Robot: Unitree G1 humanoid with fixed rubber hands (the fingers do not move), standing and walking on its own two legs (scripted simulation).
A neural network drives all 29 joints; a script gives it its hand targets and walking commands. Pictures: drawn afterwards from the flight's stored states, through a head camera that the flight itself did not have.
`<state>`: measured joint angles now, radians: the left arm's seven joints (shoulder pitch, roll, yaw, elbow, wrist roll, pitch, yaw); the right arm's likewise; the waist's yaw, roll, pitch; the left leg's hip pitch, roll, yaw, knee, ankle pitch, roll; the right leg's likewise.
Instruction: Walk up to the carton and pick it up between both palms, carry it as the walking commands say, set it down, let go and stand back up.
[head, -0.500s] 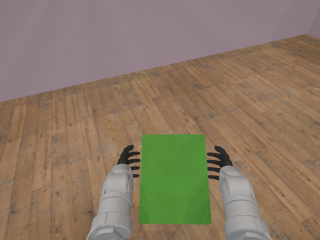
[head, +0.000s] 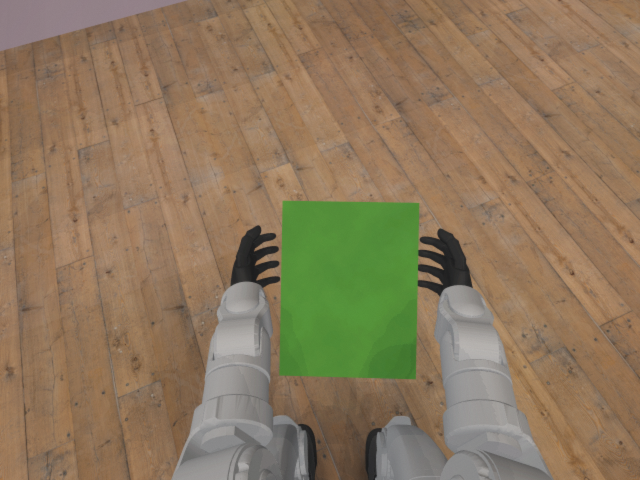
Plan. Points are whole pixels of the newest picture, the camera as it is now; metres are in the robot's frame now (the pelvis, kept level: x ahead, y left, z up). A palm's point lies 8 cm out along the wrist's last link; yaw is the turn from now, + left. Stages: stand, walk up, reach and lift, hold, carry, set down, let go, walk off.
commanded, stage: set down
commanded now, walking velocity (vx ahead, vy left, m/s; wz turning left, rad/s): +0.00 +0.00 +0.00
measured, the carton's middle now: (346, 282) +0.41 -0.01 -0.14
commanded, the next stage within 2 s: none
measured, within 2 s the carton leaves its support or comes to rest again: neither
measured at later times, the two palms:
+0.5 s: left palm (264, 282) +0.40 +0.11 -0.11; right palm (437, 282) +0.39 -0.15 -0.12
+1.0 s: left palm (273, 285) +0.43 +0.11 -0.20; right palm (422, 283) +0.43 -0.15 -0.21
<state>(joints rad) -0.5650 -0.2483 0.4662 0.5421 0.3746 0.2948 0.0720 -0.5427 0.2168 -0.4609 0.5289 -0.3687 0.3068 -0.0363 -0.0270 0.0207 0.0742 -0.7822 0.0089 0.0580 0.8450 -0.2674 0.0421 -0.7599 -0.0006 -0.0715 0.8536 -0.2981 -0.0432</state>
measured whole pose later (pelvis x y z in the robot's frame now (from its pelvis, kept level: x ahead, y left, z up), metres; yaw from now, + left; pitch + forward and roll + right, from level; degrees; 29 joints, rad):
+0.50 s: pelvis +0.00 +0.00 -0.07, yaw -2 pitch +27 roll +0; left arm -0.68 -0.24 0.51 0.52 0.34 0.28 0.09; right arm -0.70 0.18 -0.48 0.56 -0.36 0.30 -0.04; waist -0.01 0.02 -0.07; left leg -1.28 -0.01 0.04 1.17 -0.37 0.04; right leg -1.26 0.01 -0.05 1.18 -0.39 -0.04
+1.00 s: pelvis +0.00 +0.00 -0.14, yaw -3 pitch +38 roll +0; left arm -0.78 -0.22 0.50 0.55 0.28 0.27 0.16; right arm -0.82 0.11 -0.44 0.65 -0.29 0.28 -0.10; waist 0.01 0.02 -0.18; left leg -1.66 -0.03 0.02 1.47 -0.47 0.03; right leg -1.65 0.02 -0.04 1.48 -0.49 -0.04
